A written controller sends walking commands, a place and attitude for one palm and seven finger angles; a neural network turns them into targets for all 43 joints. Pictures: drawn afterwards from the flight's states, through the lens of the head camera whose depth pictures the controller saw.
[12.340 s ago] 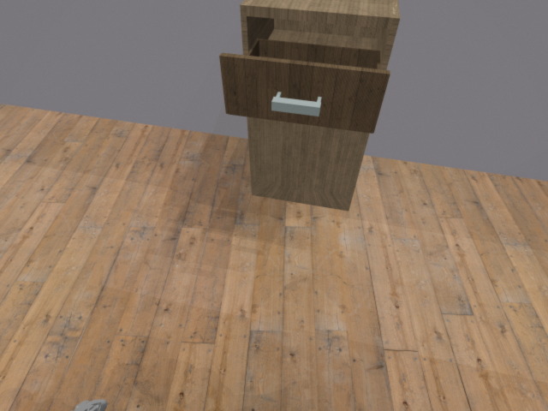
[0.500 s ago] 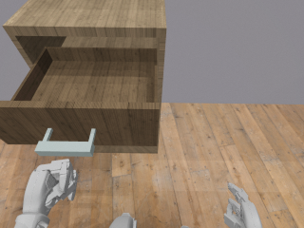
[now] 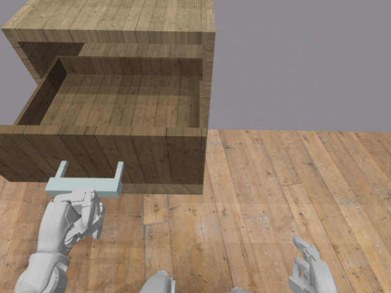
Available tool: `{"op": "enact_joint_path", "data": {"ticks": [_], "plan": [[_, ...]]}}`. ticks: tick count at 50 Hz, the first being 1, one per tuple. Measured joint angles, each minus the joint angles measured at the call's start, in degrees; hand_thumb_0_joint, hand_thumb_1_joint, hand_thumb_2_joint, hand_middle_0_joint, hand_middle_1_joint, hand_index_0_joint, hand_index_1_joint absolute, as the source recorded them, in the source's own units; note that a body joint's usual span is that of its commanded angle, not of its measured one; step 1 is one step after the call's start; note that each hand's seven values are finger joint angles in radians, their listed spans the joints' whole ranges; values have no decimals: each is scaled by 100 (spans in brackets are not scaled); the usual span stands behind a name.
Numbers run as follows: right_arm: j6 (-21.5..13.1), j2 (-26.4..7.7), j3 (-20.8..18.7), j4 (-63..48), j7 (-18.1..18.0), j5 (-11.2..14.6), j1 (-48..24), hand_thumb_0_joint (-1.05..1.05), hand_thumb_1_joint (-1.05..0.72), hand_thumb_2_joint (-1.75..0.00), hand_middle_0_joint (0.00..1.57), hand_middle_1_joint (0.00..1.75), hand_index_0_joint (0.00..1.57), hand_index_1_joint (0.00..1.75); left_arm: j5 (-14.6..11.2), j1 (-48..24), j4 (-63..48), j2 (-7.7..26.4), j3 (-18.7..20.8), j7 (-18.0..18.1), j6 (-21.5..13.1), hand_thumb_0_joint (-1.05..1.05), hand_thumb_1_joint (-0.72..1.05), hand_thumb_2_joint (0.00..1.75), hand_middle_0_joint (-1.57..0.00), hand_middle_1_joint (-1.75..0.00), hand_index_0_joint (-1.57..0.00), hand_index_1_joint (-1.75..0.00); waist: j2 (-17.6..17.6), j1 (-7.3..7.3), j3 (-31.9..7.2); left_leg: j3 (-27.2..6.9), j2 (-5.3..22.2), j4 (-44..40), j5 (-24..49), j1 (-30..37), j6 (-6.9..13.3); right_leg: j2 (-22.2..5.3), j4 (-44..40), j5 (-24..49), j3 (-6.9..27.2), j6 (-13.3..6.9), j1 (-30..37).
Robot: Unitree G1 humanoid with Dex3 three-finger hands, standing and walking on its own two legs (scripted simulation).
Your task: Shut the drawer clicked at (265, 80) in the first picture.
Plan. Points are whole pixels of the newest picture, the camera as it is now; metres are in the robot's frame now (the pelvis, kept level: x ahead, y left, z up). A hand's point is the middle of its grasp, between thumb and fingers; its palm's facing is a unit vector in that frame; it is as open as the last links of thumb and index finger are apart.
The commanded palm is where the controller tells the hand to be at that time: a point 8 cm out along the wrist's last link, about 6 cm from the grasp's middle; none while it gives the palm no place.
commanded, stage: push the drawer shut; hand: left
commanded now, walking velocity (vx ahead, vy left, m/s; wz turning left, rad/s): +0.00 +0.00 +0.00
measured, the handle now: (88, 176) +0.33 +0.23 +0.06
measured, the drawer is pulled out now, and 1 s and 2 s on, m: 0.29 0.17 0.05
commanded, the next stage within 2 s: none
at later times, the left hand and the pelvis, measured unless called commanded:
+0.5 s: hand (104, 188) +0.30 +0.19 +0.06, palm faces +0.01 -1.00 -0.05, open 3.1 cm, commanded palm +0.29 +0.25 +0.06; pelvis +0.00 +0.00 +0.01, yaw +0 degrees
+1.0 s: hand (109, 165) +0.36 +0.20 +0.05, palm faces +0.01 -1.00 -0.05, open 3.0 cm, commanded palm +0.34 +0.25 +0.06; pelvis +0.00 +0.01 +0.01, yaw -1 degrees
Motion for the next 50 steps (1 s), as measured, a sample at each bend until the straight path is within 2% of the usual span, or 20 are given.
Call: {"op": "enact_joint_path", "data": {"ticks": [7,15,26,43,50], "plan": [[-2,-54,12,79,7,-4,57,1,-90,-90,21,30,21,30,29,-281,263,14,2,51,-44,0,85,91,-140,-160,-140,-160,6,-2,34,2,-14,-59,39,17,9,-10,-59,39,0,12,19],[22,-80,33,241,-20,8,-3,1,-90,-90,21,30,21,30,80,-968,795,73,43,15,-37,-2,82,92,-140,-160,-140,-160,-10,14,80,-9,-25,-55,79,-47,17,-20,-43,66,-10,14,-44],[108,-67,50,260,12,13,5,1,-90,-90,21,30,21,30,117,-1791,1553,147,172,67,110,0,83,91,-140,-160,-140,-160,-34,-76,94,58,-8,-229,157,62,25,-4,-197,167,58,25,21],[376,-101,-8,386,70,12,160,1,-90,-90,21,30,21,30,216,-2615,2444,224,356,45,-126,-1,81,89,-140,-160,-140,-160,-96,-133,134,133,-2,-298,175,38,49,-3,-241,202,136,51,-44],[462,-79,0,434,75,8,185,1,-90,-90,21,30,21,30,277,-3066,2880,308,414,53,-123,-1,81,90,-140,-160,-140,-160,-98,-173,140,126,9,-275,181,-25,49,9,-230,216,132,48,-102]]}}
